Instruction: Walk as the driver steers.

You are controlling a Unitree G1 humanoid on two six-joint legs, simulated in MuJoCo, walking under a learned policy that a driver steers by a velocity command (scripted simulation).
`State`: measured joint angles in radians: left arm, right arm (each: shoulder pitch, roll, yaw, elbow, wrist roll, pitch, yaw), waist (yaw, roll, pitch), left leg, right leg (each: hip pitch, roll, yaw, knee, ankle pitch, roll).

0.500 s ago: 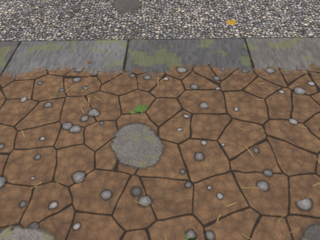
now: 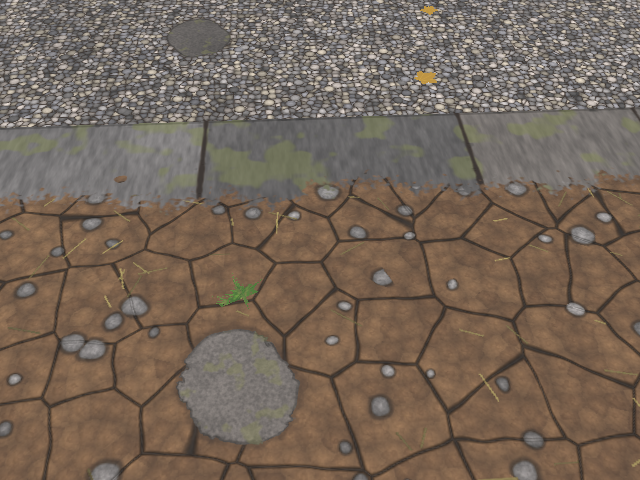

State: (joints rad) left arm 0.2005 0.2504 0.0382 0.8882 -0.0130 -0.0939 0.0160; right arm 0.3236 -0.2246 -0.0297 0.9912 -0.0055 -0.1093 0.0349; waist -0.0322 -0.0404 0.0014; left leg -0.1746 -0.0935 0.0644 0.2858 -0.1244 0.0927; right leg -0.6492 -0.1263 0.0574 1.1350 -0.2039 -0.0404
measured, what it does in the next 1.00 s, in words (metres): walks ahead: right foot, then left foot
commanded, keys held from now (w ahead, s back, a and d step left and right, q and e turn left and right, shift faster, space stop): w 1.00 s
